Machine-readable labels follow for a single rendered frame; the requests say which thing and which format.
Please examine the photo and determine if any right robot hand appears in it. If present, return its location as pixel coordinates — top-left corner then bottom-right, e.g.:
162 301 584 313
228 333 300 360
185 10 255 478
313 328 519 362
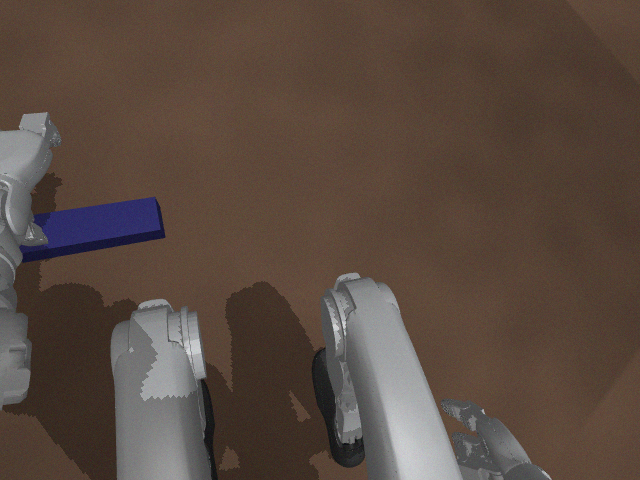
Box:
441 399 532 480

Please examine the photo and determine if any right robot arm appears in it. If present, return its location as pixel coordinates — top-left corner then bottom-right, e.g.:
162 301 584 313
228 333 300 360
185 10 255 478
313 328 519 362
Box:
504 464 552 480

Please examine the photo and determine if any carton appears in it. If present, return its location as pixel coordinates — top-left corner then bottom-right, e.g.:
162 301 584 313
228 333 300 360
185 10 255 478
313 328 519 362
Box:
19 197 166 263

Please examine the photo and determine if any right robot foot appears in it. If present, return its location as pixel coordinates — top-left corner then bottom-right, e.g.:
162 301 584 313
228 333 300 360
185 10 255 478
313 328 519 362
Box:
312 348 365 468

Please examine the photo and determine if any left robot hand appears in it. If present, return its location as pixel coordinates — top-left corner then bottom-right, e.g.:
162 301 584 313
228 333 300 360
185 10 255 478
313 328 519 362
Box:
0 112 62 246

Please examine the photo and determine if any left robot foot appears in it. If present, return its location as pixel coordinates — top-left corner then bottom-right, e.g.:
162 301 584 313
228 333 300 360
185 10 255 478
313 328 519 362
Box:
201 379 218 480

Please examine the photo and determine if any left robot arm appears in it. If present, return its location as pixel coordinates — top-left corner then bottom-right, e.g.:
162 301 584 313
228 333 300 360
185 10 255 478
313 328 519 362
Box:
0 175 32 411

